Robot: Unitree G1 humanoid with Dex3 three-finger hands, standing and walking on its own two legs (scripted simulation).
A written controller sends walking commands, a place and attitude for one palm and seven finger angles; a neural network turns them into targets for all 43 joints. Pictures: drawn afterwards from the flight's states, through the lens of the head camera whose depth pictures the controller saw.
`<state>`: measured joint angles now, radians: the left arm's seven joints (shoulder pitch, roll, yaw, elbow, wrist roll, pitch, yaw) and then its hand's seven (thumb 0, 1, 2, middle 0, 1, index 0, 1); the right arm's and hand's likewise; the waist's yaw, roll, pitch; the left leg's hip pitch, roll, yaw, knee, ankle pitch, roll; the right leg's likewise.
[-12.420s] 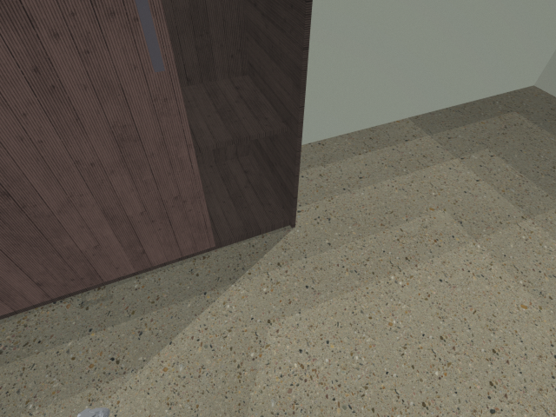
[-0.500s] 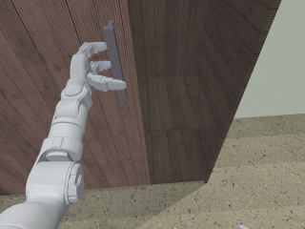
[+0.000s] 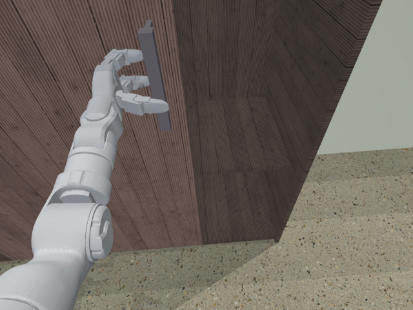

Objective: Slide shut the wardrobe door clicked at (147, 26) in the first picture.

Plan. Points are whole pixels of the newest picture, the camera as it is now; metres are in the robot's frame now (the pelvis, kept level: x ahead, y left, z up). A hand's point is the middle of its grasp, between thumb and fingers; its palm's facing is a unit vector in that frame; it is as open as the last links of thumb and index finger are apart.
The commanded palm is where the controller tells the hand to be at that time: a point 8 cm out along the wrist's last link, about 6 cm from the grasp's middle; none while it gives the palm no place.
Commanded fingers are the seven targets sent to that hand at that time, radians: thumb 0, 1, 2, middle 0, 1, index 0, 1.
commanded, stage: slide the fingers in behind the handle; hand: left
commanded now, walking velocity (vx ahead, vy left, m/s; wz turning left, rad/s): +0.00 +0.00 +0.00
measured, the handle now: (158, 80) +0.51 +0.09 +0.21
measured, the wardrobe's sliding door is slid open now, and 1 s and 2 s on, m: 0.36 0.36 0.36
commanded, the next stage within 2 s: grip the handle and tug to test in 1.70 s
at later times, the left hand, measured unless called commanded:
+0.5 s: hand (147, 92) +0.44 +0.10 +0.22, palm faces +0.06 -1.00 +0.02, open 14.0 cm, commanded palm +0.42 +0.15 +0.21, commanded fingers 0.00 -0.50 0.30 -0.30 -1.20 -0.30 -1.20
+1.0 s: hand (156, 91) +0.45 +0.09 +0.22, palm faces +0.05 -1.00 +0.03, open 14.0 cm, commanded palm +0.42 +0.14 +0.21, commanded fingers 0.00 -0.50 0.30 -0.30 -1.20 -0.30 -1.20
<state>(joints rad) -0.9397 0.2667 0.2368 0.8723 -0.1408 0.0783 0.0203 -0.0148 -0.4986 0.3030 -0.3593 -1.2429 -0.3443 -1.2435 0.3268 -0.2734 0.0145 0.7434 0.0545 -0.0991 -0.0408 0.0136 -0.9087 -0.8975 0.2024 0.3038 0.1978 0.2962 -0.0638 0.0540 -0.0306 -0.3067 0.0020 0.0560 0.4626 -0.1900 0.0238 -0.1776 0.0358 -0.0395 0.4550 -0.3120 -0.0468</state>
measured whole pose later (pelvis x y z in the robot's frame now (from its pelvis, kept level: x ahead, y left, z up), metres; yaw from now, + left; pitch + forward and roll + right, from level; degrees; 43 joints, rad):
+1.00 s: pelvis +0.00 +0.00 +0.00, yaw -1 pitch +0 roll +0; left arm -0.82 0.17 0.19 0.65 -0.15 0.16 0.10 -0.01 -0.50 0.30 -0.30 -1.20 -0.29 -1.20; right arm 0.31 -0.26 0.01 0.74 0.05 -0.07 -0.03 0.02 -0.91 -0.90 0.20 0.30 0.20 0.30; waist -0.05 0.05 -0.04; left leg -0.26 0.00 0.07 0.43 -0.19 0.02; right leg -0.13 0.04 -0.02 0.43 -0.30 -0.04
